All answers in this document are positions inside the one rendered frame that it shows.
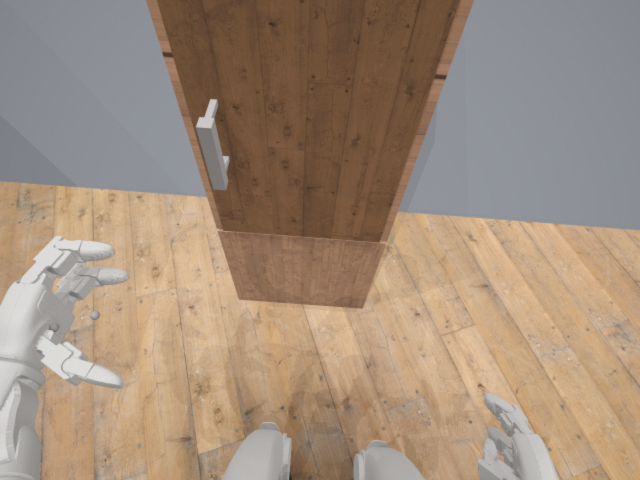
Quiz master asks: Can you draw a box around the left robot forearm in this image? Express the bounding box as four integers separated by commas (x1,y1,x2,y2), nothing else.
0,358,46,480

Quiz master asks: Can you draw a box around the left robot shin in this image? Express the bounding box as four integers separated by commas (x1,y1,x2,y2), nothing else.
259,422,280,432

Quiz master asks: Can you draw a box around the handle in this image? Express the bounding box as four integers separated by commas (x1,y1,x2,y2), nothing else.
196,99,230,190

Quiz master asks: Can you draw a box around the right robot shin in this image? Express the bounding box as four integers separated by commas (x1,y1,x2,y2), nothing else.
365,440,387,452

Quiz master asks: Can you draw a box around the right robot hand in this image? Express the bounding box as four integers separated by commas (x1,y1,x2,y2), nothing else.
478,393,559,480

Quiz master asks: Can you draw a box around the cupboard door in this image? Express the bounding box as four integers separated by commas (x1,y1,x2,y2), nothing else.
157,0,460,242

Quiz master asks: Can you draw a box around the robot shin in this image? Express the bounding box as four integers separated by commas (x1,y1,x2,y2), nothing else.
365,440,387,452
259,422,280,432

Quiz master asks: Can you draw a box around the left robot hand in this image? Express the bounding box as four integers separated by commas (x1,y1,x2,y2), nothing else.
0,236,130,388

